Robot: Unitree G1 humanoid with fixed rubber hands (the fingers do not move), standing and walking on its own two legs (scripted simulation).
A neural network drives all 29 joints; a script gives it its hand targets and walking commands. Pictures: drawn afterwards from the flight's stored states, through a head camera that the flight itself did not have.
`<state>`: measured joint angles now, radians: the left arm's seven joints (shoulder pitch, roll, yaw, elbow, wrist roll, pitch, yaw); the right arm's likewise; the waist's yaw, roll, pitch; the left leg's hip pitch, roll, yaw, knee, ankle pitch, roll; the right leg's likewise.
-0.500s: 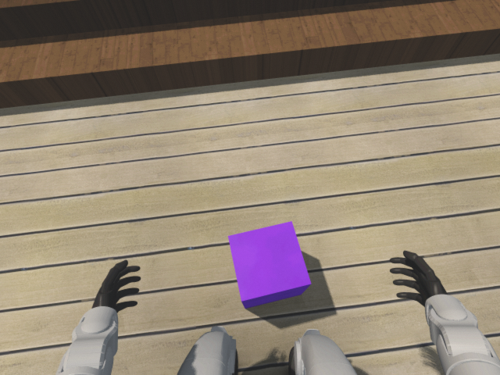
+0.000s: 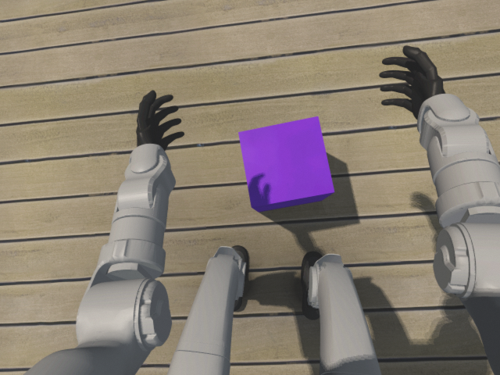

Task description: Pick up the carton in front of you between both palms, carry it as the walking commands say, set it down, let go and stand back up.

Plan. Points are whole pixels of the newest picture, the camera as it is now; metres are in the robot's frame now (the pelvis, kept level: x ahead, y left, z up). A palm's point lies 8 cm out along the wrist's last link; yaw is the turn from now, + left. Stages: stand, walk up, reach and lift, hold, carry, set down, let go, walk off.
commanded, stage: reach and lift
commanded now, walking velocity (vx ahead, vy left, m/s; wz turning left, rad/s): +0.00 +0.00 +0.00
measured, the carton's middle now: (284, 170) +0.47 +0.01 -0.52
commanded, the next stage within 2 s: none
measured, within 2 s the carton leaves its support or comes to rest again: leaves its support in 1.80 s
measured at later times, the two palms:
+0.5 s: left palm (195, 159) +0.44 +0.20 -0.27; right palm (370, 134) +0.52 -0.17 -0.29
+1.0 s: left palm (208, 169) +0.45 +0.21 -0.44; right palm (346, 154) +0.51 -0.16 -0.46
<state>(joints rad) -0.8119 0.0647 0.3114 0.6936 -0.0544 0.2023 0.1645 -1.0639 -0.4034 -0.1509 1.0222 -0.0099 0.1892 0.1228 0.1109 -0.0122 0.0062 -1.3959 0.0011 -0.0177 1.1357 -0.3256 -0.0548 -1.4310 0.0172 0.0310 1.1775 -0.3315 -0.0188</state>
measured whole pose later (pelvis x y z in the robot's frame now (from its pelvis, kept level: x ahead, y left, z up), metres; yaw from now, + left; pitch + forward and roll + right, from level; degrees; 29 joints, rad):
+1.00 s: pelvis -0.03 +0.01 -0.27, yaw +5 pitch +39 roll +5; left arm -1.28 0.20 0.16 1.06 -0.27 0.01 0.19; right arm -1.44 -0.51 0.07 1.24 0.21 0.01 -0.01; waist 0.08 0.06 0.29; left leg -2.28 -0.07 0.00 2.08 -0.48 -0.08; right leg -2.32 0.01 0.07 2.14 -0.51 0.00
